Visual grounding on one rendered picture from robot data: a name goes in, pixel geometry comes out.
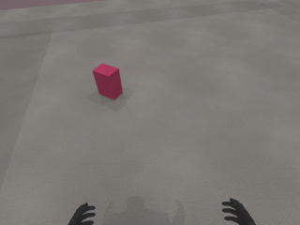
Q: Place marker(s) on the left robot hand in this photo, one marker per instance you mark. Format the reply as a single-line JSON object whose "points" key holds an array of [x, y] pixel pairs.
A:
{"points": [[80, 215]]}

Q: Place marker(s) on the carton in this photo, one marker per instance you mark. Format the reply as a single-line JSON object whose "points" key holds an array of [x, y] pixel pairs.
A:
{"points": [[108, 81]]}

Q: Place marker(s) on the right robot hand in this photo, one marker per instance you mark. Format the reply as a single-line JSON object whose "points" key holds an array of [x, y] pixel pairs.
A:
{"points": [[243, 216]]}

